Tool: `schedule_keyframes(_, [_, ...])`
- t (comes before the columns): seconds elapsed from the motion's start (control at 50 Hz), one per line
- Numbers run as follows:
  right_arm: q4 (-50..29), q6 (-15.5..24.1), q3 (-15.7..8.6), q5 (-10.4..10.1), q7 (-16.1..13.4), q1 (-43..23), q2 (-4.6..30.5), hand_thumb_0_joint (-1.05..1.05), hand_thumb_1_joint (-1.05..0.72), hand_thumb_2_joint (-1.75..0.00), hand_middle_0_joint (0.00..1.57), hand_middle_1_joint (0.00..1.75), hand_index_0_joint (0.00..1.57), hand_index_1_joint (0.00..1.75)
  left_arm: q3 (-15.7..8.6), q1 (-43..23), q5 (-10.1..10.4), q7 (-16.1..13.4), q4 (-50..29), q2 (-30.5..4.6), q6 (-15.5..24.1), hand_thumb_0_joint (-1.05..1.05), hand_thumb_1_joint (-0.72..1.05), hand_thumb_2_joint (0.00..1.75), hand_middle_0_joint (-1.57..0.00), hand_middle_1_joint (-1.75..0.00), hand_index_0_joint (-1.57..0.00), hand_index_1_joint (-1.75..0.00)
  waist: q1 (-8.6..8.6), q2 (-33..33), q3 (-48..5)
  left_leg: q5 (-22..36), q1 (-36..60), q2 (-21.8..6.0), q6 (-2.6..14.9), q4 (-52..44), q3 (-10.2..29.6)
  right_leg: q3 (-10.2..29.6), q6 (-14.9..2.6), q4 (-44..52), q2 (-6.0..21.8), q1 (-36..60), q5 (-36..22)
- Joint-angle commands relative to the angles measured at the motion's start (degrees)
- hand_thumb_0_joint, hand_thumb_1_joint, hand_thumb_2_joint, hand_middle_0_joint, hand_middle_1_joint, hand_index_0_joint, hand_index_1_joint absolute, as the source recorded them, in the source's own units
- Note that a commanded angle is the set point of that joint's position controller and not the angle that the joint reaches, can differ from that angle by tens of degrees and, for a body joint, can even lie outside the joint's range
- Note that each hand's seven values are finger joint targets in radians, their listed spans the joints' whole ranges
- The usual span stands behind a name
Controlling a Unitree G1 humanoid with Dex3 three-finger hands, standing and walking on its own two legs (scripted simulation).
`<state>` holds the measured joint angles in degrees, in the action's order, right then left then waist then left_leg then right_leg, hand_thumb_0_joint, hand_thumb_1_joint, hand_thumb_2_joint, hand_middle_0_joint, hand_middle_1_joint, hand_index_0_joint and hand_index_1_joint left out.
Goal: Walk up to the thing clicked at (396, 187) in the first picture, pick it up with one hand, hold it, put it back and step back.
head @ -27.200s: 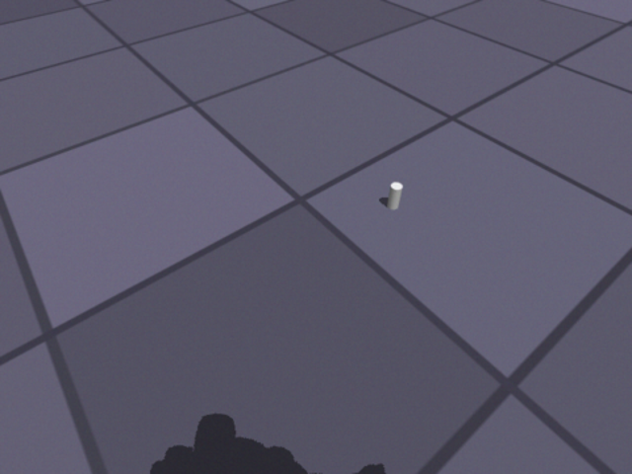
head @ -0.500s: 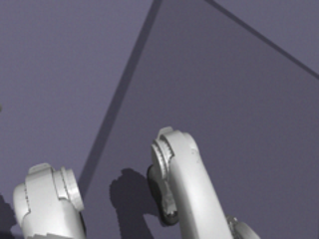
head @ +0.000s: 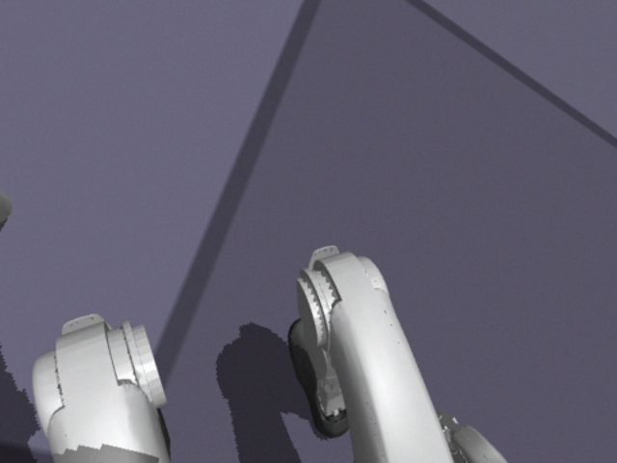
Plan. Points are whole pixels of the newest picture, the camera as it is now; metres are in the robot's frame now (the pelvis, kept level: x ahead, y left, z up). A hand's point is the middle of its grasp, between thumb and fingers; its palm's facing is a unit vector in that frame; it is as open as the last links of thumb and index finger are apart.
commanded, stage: open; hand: left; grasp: from above
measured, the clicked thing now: out of the picture +0.48 +0.31 -0.25
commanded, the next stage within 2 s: withdraw in 0.02 s
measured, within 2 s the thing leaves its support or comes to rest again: neither
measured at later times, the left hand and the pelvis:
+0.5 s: hand out of the picture +0.48 +0.35 -0.10, palm faces -0.30 -0.04 -0.95, open 12.6 cm; pelvis +0.00 +0.00 +0.02, yaw +3 degrees
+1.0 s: hand out of the picture +0.43 +0.32 -0.08, palm faces -0.50 -0.08 -0.86, open 12.9 cm; pelvis -0.02 -0.01 +0.06, yaw +5 degrees
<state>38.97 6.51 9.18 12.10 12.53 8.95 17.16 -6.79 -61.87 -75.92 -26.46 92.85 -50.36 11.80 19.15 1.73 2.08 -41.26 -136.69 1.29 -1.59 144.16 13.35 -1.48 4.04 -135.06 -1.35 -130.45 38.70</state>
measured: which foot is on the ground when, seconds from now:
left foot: down 0.00-1.00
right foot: down 0.00-1.00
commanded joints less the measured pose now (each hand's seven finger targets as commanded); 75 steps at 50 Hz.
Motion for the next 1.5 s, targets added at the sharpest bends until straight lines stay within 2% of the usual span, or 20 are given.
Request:
schedule_keyframes(0.0, [0.2, -0.43, -5.67, -0.16, -0.76, 12.26, 16.86, 0.0, -0.9, -0.9, 0.2, 0.3, 0.2, 0.3, -0.13, -18.13, 0.58, -1.7, -8.09, -11.88, 0.83, 0.0, -0.06, 0.75, -0.43, -0.82, -0.45, -0.8, 1.98, -23.89, -38.47, 13.49, 31.24, -0.99, 1.72, -16.23, -7.66, -10.28, -5.32, 9.95, -1.4, 18.64, -14.66])
schedule_keyframes(0.1, [0.41, -0.46, -5.53, -0.02, -1.0, 12.35, 17.29, 0.0, -0.9, -0.9, 0.2, 0.3, 0.2, 0.3, -0.35, -17.93, 0.21, -2.05, -7.27, -12.06, 1.2, 0.0, -0.09, 0.8, -0.4, -0.86, -0.42, -0.84, 1.96, -24.22, -38.13, 14.11, 32.45, -0.95, 1.41, -16.48, -7.51, -10.51, -5.42, 9.66, -1.13, 18.05, -14.91])
schedule_keyframes(0.14, [0.49, -0.26, -5.49, -0.06, -1.04, 11.94, 17.01, 0.0, -0.91, -0.9, 0.2, 0.3, 0.2, 0.3, -0.08, -18.3, 0.37, -2.26, -6.75, -12.16, 1.17, 0.0, -0.24, 0.76, -0.33, -0.76, -0.34, -0.76, 2.23, -24.07, -37.62, 13.46, 32.32, -1.06, 1.6, -15.91, -7.73, -10.36, -5.33, 9.76, -1.31, 17.5, -14.63])
schedule_keyframes(0.26, [0.06, -0.63, -6.38, -0.76, -1.15, 11.83, 16.69, 0.0, -0.91, -0.9, 0.2, 0.3, 0.2, 0.3, -3.41, -17.83, -0.21, -3.08, -15.6, -16.85, 0.24, 0.0, -0.29, 0.8, -0.31, -0.77, -0.3, -0.78, -1.47, -30.0, -45.37, 16.22, 36.28, -0.88, 1.34, -16.59, -9.18, -9.47, -5.71, 9.47, -1.16, 19.82, -16.82])
schedule_keyframes(0.34, [-0.84, -1.82, -8.86, -2.59, -1.05, 11.24, 15.88, 0.0, -0.91, -0.91, 0.2, 0.3, 0.2, 0.3, -4.67, -14.11, 2.67, -0.87, -25.04, -16.22, -1.85, 0.0, -0.3, 0.81, -0.31, -0.77, -0.3, -0.78, -4.87, -32.64, -51.86, 17.11, 39.35, -0.63, 1.31, -19.56, -10.43, -8.05, -5.97, 10.95, -0.64, 21.87, -17.42])
schedule_keyframes(0.4, [-0.79, -3.44, -11.45, -4.39, -1.27, 12.4, 15.77, 0.0, -0.91, -0.91, 0.2, 0.3, 0.2, 0.3, -4.15, -15.39, 4.61, 2.86, -32.54, -14.96, -3.94, 0.0, -0.32, 0.83, -0.29, -0.77, -0.28, -0.79, -6.23, -33.59, -53.96, 15.72, 42.3, -0.67, 1.07, -23.87, -10.46, -7.17, -6.43, 13.31, -0.13, 21.3, -15.72])
schedule_keyframes(0.46, [-0.19, -5.88, -12.55, -5.48, -1.58, 14.74, 14.82, 0.0, -0.91, -0.91, 0.2, 0.3, 0.2, 0.3, 0.45, -13.93, 6.12, 8.71, -31.26, -7.91, -6.08, 0.0, -0.32, 0.82, -0.29, -0.77, -0.28, -0.78, -4.61, -26.38, -50.25, 14.19, 41.15, -0.7, 1.87, -25.97, -10.03, -6.49, -6.03, 17.15, -0.15, 21.9, -14.4])
schedule_keyframes(0.52, [-0.51, -7.69, -12.74, -6.48, -2.89, 14.97, 13.63, 0.0, -0.91, -0.91, 0.2, 0.3, 0.2, 0.3, 4.53, -13.63, 9.83, 14.83, -31.81, -2.41, -6.66, 0.0, -0.35, 0.85, -0.27, -0.81, -0.25, -0.83, -3.49, -18.88, -45.25, 12.94, 37.69, -0.61, 2.82, -27.06, -9.91, -5.74, -5.79, 20.46, -0.34, 24.1, -13.66])
schedule_keyframes(0.62, [-2.58, -9.33, -11.98, -8.06, -5.94, 13.56, 13.9, 0.0, -0.91, -0.91, 0.2, 0.3, 0.2, 0.3, 7.58, -9.52, 13.21, 22.99, -28.96, -0.48, -5.83, 0.0, -0.36, 0.87, -0.26, -0.83, -0.24, -0.84, -3.39, -9.03, -36.46, 7.33, 32.25, -0.25, 3.6, -30.96, -9.28, -4.91, -6.13, 26.4, 0.27, 26.88, -7.75])
schedule_keyframes(0.68, [-3.44, -10.03, -11.16, -8.25, -7.51, 12.81, 13.48, 0.0, -0.91, -0.91, 0.2, 0.3, 0.2, 0.3, 7.26, -9.77, 13.14, 25.1, -29.14, -2.18, -4.2, 0.0, -0.33, 0.85, -0.29, -0.8, -0.27, -0.82, -4.85, -8.85, -36.42, 8.48, 34.58, -0.34, 3.53, -32.17, -9.21, -4.29, -6.45, 27.04, 0.66, 27.36, -8.26])
schedule_keyframes(0.78, [-3.97, -10.42, -9.26, -7.76, -8.9, 11.34, 11.94, 0.0, -0.92, -0.91, 0.2, 0.3, 0.2, 0.3, 6.26, -14.25, 10.82, 23.0, -28.43, -4.34, 0.68, 0.0, -0.32, 0.83, -0.31, -0.77, -0.29, -0.79, -4.53, -10.38, -37.48, 8.55, 34.56, -0.29, 3.46, -30.84, -10.44, -3.75, -6.31, 26.46, 0.82, 26.34, -8.06])
schedule_keyframes(0.82, [-3.48, -10.27, -8.78, -7.34, -9.09, 10.75, 11.66, 0.0, -0.92, -0.91, 0.2, 0.3, 0.2, 0.3, 5.46, -16.66, 8.68, 20.47, -26.8, -6.36, 2.62, 0.0, -0.32, 0.83, -0.31, -0.77, -0.29, -0.78, -4.63, -13.36, -38.34, 7.71, 34.9, -0.24, 3.24, -30.8, -10.74, -3.66, -6.23, 25.44, 0.88, 25.01, -7.8])
schedule_keyframes(0.96, [-1.53, -8.87, -7.96, -4.97, -7.84, 11.51, 13.18, 0.0, -0.91, -0.9, 0.2, 0.3, 0.2, 0.3, 6.05, -22.75, 2.66, 8.89, -17.5, -4.66, 4.07, 0.0, -0.32, 0.83, -0.27, -0.81, -0.27, -0.81, -1.77, -21.06, -39.87, 7.88, 39.3, -0.25, 1.92, -29.0, -10.05, -6.03, -6.32, 20.75, 0.84, 18.29, -8.76])
schedule_keyframes(1.08, [-1.21, -6.78, -8.47, -3.76, -6.9, 13.61, 14.85, 0.0, -0.91, -0.9, 0.2, 0.3, 0.2, 0.3, -0.57, -29.42, -1.33, 2.29, -18.85, -14.88, 2.13, 0.0, -0.32, 0.82, -0.28, -0.8, -0.28, -0.8, -1.76, -27.74, -48.93, 11.11, 42.28, -0.12, 1.6, -26.28, -10.34, -6.78, -6.15, 16.86, 1.07, 17.75, -11.54])
schedule_keyframes(1.14, [-1.45, -6.06, -9.08, -3.85, -6.73, 12.96, 14.88, 0.0, -0.88, -0.89, 0.2, 0.3, 0.2, 0.3, -2.74, -27.79, -0.69, 0.79, -19.55, -16.41, -0.01, 0.0, -0.3, 0.89, -0.24, -0.71, -0.22, -0.71, -3.04, -29.89, -50.21, 9.04, 42.88, -0.1, 1.53, -26.98, -10.29, -6.47, -6.34, 16.25, 1.27, 16.35, -10.13])
schedule_keyframes(1.2, [-1.53, -5.54, -9.62, -4.38, -6.5, 13.9, 14.12, 0.0, -0.9, -0.9, 0.2, 0.3, 0.2, 0.3, -2.72, -26.05, 0.83, 2.06, -21.69, -15.08, -2.35, 0.0, -0.35, 0.85, -0.23, -0.79, -0.24, -0.79, -3.4, -29.97, -53.04, 9.05, 43.46, -0.05, 1.79, -26.83, -10.86, -6.07, -6.43, 17.14, 1.04, 18.38, -10.06])
schedule_keyframes(1.28, [-0.66, -5.99, -10.6, -5.38, -6.09, 16.23, 13.39, 0.0, -0.9, -0.9, 0.2, 0.3, 0.2, 0.3, -0.75, -22.08, 4.14, 7.11, -23.72, -12.2, -5.17, 0.0, -0.36, 0.86, -0.23, -0.79, -0.23, -0.79, -3.7, -26.17, -54.85, 11.68, 42.76, -0.07, 2.3, -27.05, -10.89, -5.93, -6.25, 18.86, 0.55, 22.27, -11.98])
schedule_keyframes(1.34, [0.03, -7.05, -10.9, -6.18, -6.15, 17.24, 13.01, 0.0, -0.89, -0.9, 0.2, 0.3, 0.2, 0.3, 1.62, -19.49, 7.52, 12.5, -24.17, -7.83, -6.46, 0.0, -0.27, 0.82, -0.22, -0.71, -0.2, -0.71, -2.88, -21.5, -48.96, 12.02, 40.1, -0.21, 2.48, -28.61, -9.75, -6.1, -6.17, 19.8, 0.47, 21.61, -11.87])
schedule_keyframes(1.44, [-2.17, -8.93, -11.93, -7.81, -6.21, 17.66, 13.61, 0.0, -0.89, -0.9, 0.2, 0.3, 0.2, 0.3, 2.09, -8.52, 12.98, 20.47, -31.7, -4.84, -7.2, 0.0, -0.02, 0.67, -0.18, -0.39, -0.17, -0.4, -6.79, -19.79, -46.64, 15.7, 43.74, -0.43, 1.77, -32.8, -8.36, -5.53, -6.4, 22.69, 1.05, 25.06, -13.19])
schedule_keyframes(1.48, [-4.25, -9.76, -12.95, -8.21, -6.25, 17.23, 14.03, 0.0, -0.9, -0.9, 0.2, 0.3, 0.2, 0.3, -0.09, -5.49, 16.55, 22.73, -41.45, -5.51, -7.14, 0.0, 0.13, 0.66, -0.17, -0.34, -0.16, -0.35, -8.92, -21.15, -51.1, 19.45, 48.39, -0.44, 1.15, -34.5, -7.65, -5.32, -6.68, 23.95, 1.28, 27.89, -14.97])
